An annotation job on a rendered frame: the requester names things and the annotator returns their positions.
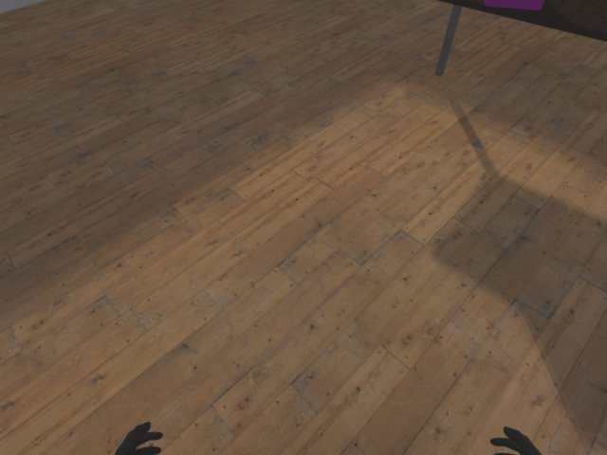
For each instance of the left robot hand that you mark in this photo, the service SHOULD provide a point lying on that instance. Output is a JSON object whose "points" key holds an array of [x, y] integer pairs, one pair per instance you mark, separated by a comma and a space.
{"points": [[137, 437]]}

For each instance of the table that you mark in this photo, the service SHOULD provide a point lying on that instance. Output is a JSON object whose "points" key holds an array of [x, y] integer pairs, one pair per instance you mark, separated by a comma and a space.
{"points": [[583, 17]]}

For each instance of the right robot hand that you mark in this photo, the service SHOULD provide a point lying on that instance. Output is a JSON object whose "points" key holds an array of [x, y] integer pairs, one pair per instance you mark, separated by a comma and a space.
{"points": [[517, 441]]}

